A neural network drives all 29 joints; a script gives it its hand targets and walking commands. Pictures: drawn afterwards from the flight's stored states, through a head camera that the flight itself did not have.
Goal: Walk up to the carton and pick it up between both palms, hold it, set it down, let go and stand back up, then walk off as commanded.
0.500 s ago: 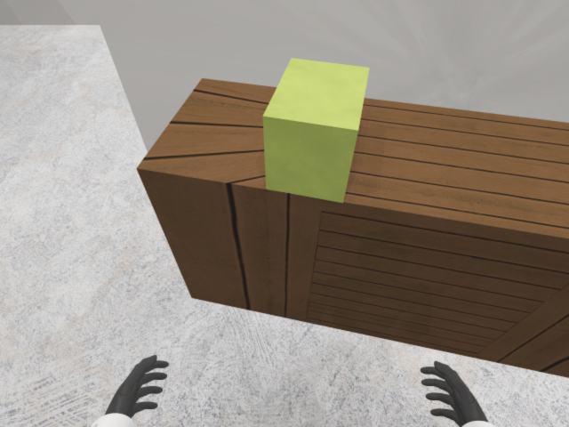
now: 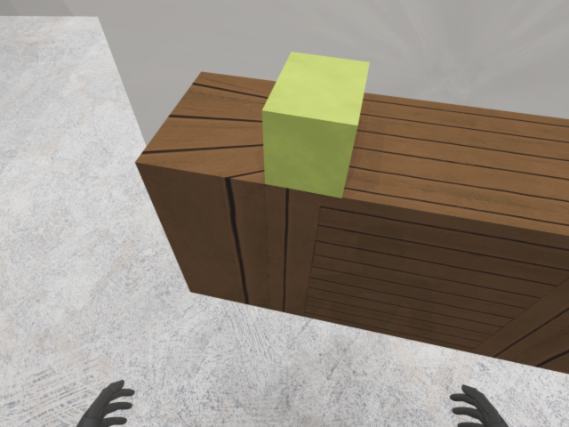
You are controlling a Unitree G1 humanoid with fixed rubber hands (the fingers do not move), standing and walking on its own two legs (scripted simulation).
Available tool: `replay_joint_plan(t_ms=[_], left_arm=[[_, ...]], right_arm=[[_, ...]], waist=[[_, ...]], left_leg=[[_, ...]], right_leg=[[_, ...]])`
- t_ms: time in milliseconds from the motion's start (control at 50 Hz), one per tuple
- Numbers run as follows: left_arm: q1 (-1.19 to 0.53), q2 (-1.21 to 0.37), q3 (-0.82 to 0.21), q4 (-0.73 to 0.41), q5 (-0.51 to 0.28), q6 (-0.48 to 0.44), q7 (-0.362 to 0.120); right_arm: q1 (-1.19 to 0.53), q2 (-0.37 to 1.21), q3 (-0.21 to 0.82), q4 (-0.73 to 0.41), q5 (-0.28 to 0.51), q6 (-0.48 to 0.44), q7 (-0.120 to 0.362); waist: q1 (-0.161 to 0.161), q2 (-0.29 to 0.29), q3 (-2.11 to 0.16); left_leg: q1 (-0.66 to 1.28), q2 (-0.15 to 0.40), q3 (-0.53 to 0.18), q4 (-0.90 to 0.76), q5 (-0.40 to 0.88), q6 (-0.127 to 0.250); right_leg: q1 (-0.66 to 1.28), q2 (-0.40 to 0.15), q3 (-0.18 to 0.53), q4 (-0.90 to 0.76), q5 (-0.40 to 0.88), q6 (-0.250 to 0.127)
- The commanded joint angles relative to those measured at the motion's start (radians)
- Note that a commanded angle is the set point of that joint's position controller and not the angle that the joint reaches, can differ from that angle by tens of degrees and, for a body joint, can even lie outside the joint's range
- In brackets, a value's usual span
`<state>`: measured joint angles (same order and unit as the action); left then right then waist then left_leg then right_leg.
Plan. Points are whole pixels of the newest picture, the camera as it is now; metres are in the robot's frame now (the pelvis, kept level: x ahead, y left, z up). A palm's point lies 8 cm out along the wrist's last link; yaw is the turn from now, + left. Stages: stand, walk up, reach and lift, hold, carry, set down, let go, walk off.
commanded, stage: stand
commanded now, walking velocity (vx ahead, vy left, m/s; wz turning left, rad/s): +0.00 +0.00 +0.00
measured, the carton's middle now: (316, 124) +0.71 -0.05 +0.01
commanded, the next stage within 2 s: none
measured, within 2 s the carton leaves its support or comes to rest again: neither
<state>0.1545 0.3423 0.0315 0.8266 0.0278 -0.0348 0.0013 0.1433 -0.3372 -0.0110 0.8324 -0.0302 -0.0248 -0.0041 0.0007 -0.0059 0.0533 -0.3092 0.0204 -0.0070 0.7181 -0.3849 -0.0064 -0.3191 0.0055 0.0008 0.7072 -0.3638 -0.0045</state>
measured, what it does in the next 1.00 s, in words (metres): stands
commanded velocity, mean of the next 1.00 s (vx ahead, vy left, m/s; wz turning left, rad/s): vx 0.00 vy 0.00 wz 0.00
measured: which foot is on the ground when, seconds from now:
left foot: down 0.00-1.00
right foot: down 0.00-1.00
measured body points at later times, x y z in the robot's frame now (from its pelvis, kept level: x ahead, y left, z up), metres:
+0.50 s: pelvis +0.00 -0.01 +0.02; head +0.01 -0.01 +0.47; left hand +0.11 +0.29 -0.10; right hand +0.12 -0.30 -0.10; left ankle +0.00 +0.13 -0.72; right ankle +0.01 -0.12 -0.72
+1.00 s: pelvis +0.00 -0.01 +0.03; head +0.02 +0.00 +0.48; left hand +0.11 +0.29 -0.10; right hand +0.10 -0.30 -0.10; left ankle +0.00 +0.13 -0.72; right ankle +0.01 -0.12 -0.72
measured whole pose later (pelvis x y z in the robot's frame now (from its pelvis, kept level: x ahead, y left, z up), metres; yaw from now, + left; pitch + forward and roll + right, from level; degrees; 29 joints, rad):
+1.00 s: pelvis +0.00 -0.01 +0.03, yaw -1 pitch -2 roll +0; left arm 0.10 0.35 0.01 1.07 0.01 -0.02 0.01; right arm 0.08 -0.34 -0.01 1.07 -0.02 -0.01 0.00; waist 0.00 -0.01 0.06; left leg -0.11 0.03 0.02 0.36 -0.21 -0.02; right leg -0.14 0.01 0.02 0.38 -0.20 -0.01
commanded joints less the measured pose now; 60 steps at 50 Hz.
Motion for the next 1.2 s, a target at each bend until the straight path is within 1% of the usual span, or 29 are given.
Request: replay_joint_plan(t_ms=[0,60,140,160,180,220,280,340,380,420,440,460,500,540,580,620,640,680,700,740,800,820,840,860,1040,1120,1140,1160,1180], left_arm=[[-0.045,0.194,0.045,-0.047,-0.002,-0.018,0.010],[-0.031,0.177,0.036,-0.039,-0.009,-0.022,0.005],[-0.057,0.197,0.037,0.008,-0.009,-0.023,0.007],[-0.065,0.188,0.031,0.001,-0.005,-0.019,0.011],[-0.059,0.184,0.029,0.006,-0.007,-0.010,0.013],[-0.066,0.176,0.034,0.029,-0.003,-0.017,0.013],[-0.093,0.165,0.020,0.041,-0.006,-0.017,0.010],[-0.082,0.183,0.019,0.078,-0.016,-0.013,0.009],[-0.078,0.187,0.022,0.093,-0.010,-0.022,0.010],[-0.112,0.208,0.025,0.091,-0.023,-0.024,0.016],[-0.076,0.199,0.019,0.111,-0.018,-0.026,0.012],[-0.098,0.176,0.017,0.110,-0.006,-0.017,0.014],[-0.085,0.200,0.022,0.123,-0.011,-0.007,0.013],[-0.084,0.177,0.016,0.131,-0.016,-0.014,0.011],[-0.084,0.206,0.024,0.153,-0.011,-0.019,0.009],[-0.084,0.188,0.020,0.148,-0.017,-0.021,0.014],[-0.114,0.179,0.016,0.152,-0.006,-0.019,0.012],[-0.063,0.209,0.023,0.174,-0.015,-0.014,0.007],[-0.084,0.224,0.024,0.172,-0.009,-0.010,0.012],[-0.097,0.199,0.011,0.164,-0.009,-0.011,0.013],[-0.097,0.222,0.022,0.166,-0.005,-0.014,0.015],[-0.107,0.212,0.022,0.172,-0.009,-0.014,0.019],[-0.109,0.218,0.023,0.161,-0.004,-0.014,0.017],[-0.080,0.196,0.019,0.177,-0.027,-0.012,0.013],[-0.097,0.196,0.016,0.185,-0.005,-0.008,0.009],[-0.077,0.228,0.012,0.192,-0.014,-0.006,0.012],[-0.065,0.226,0.020,0.194,-0.018,-0.014,0.011],[-0.067,0.218,0.014,0.189,-0.011,-0.008,0.013],[-0.088,0.242,0.020,0.193,-0.011,-0.004,0.008]], right_arm=[[-0.061,-0.207,-0.064,-0.065,0.001,-0.017,-0.004],[-0.072,-0.194,-0.046,-0.041,0.004,-0.022,-0.011],[-0.043,-0.191,-0.046,-0.009,-0.002,-0.024,-0.008],[-0.083,-0.208,-0.049,-0.015,0.000,-0.022,-0.005],[-0.092,-0.196,-0.049,-0.018,0.004,-0.028,-0.007],[-0.088,-0.219,-0.052,0.011,0.005,-0.021,-0.002],[-0.092,-0.190,-0.049,0.023,0.008,-0.022,-0.004],[-0.107,-0.192,-0.045,0.053,0.007,-0.023,0.004],[-0.088,-0.167,-0.038,0.067,0.014,-0.019,0.002],[-0.091,-0.164,-0.030,0.094,0.004,-0.012,-0.003],[-0.105,-0.180,-0.035,0.095,0.008,-0.010,-0.002],[-0.124,-0.180,-0.039,0.090,0.007,-0.014,-0.006],[-0.126,-0.189,-0.039,0.096,0.008,-0.015,0.000],[-0.109,-0.192,-0.044,0.128,0.012,-0.013,-0.003],[-0.102,-0.212,-0.050,0.128,0.008,-0.007,-0.005],[-0.122,-0.199,-0.043,0.134,0.013,-0.007,-0.002],[-0.078,-0.187,-0.042,0.152,0.009,-0.012,-0.009],[-0.111,-0.199,-0.046,0.156,0.009,-0.012,-0.007],[-0.108,-0.191,-0.043,0.152,0.009,-0.008,-0.002],[-0.128,-0.181,-0.039,0.157,0.013,-0.012,0.003],[-0.137,-0.186,-0.043,0.166,0.012,-0.001,0.001],[-0.138,-0.193,-0.042,0.169,0.008,-0.011,0.002],[-0.099,-0.181,-0.041,0.167,0.011,-0.006,0.004],[-0.123,-0.207,-0.045,0.169,0.012,-0.008,0.001],[-0.083,-0.211,-0.042,0.190,0.007,0.000,-0.006],[-0.080,-0.192,-0.043,0.193,0.019,0.004,-0.004],[-0.094,-0.201,-0.040,0.199,0.002,0.001,-0.007],[-0.094,-0.199,-0.044,0.197,0.011,0.000,-0.002],[-0.110,-0.199,-0.047,0.181,0.023,-0.003,-0.008]], waist=[[-0.007,0.034,-0.054],[0.014,0.037,-0.116],[-0.015,-0.031,-0.113],[-0.002,0.066,-0.073],[0.000,0.018,-0.049],[0.012,0.032,-0.082],[-0.001,-0.037,-0.059],[-0.006,0.031,-0.104],[0.004,0.022,-0.085],[-0.006,-0.070,-0.113],[0.012,0.001,-0.105],[0.004,-0.031,-0.054],[-0.002,0.026,-0.100],[0.011,-0.049,-0.119],[-0.009,0.005,-0.088],[0.020,0.005,-0.072],[-0.004,-0.044,-0.062],[0.015,0.029,-0.104],[-0.021,0.019,-0.056],[0.002,0.047,-0.066],[-0.007,-0.053,-0.067],[-0.001,0.001,-0.046],[-0.017,-0.012,-0.095],[0.006,0.018,-0.116],[-0.002,-0.015,-0.048],[-0.008,0.020,-0.045],[0.018,0.031,-0.013],[0.003,0.041,-0.089],[0.002,-0.031,-0.085]], left_leg=[[0.026,0.068,-0.091,-0.157,0.183,0.095],[0.032,0.099,-0.132,-0.181,0.172,0.102],[0.082,0.079,-0.101,-0.199,0.204,0.082],[0.068,0.076,-0.094,-0.221,0.211,0.087],[0.054,0.080,-0.105,-0.226,0.209,0.080],[0.080,0.070,-0.082,-0.232,0.199,0.072],[0.089,0.074,-0.098,-0.273,0.184,0.072],[0.131,0.086,-0.094,-0.310,0.175,0.062],[0.126,0.067,-0.072,-0.304,0.219,0.057],[0.145,0.077,-0.087,-0.334,0.256,0.073],[0.151,0.082,-0.078,-0.328,0.286,0.070],[0.136,0.083,-0.079,-0.342,0.251,0.067],[0.187,0.081,-0.053,-0.345,0.276,0.049],[0.198,0.095,-0.070,-0.362,0.265,0.047],[0.194,0.090,-0.069,-0.377,0.297,0.046],[0.184,0.085,-0.070,-0.381,0.282,0.041],[0.185,0.087,-0.070,-0.390,0.266,0.035],[0.208,0.094,-0.065,-0.389,0.273,0.039],[0.188,0.086,-0.063,-0.401,0.240,0.033],[0.185,0.093,-0.079,-0.415,0.223,0.038],[0.230,0.098,-0.068,-0.413,0.269,0.033],[0.187,0.085,-0.064,-0.395,0.252,0.032],[0.200,0.086,-0.054,-0.407,0.262,0.026],[0.202,0.097,-0.072,-0.404,0.282,0.043],[0.188,0.097,-0.068,-0.433,0.262,0.035],[0.216,0.104,-0.072,-0.435,0.268,0.038],[0.186,0.098,-0.071,-0.442,0.248,0.041],[0.205,0.107,-0.082,-0.426,0.258,0.043],[0.220,0.105,-0.079,-0.441,0.277,0.034]], right_leg=[[0.021,-0.073,0.101,-0.156,0.211,-0.069],[0.063,-0.090,0.105,-0.159,0.187,-0.071],[0.079,-0.087,0.121,-0.195,0.230,-0.058],[0.048,-0.085,0.119,-0.205,0.219,-0.057],[0.048,-0.085,0.103,-0.204,0.213,-0.064],[0.089,-0.096,0.116,-0.232,0.269,-0.062],[0.070,-0.085,0.093,-0.242,0.209,-0.059],[0.116,-0.093,0.109,-0.269,0.234,-0.052],[0.135,-0.106,0.116,-0.286,0.298,-0.046],[0.167,-0.111,0.130,-0.279,0.326,-0.040],[0.151,-0.111,0.118,-0.289,0.313,-0.039],[0.133,-0.107,0.126,-0.306,0.311,-0.046],[0.151,-0.108,0.122,-0.306,0.331,-0.034],[0.174,-0.117,0.127,-0.331,0.335,-0.044],[0.179,-0.121,0.132,-0.335,0.371,-0.036],[0.166,-0.116,0.130,-0.351,0.366,-0.029],[0.169,-0.115,0.126,-0.349,0.340,-0.029],[0.193,-0.114,0.133,-0.361,0.320,-0.038],[0.167,-0.109,0.136,-0.361,0.326,-0.041],[0.172,-0.116,0.125,-0.374,0.285,-0.035],[0.145,-0.110,0.120,-0.391,0.334,-0.026],[0.164,-0.115,0.133,-0.396,0.359,-0.030],[0.195,-0.126,0.115,-0.381,0.334,-0.026],[0.213,-0.128,0.145,-0.381,0.372,-0.034],[0.191,-0.108,0.119,-0.396,0.286,-0.018],[0.157,-0.117,0.129,-0.408,0.284,-0.030],[0.173,-0.115,0.146,-0.411,0.256,-0.017],[0.209,-0.133,0.124,-0.400,0.323,-0.032],[0.201,-0.122,0.135,-0.394,0.328,-0.028]])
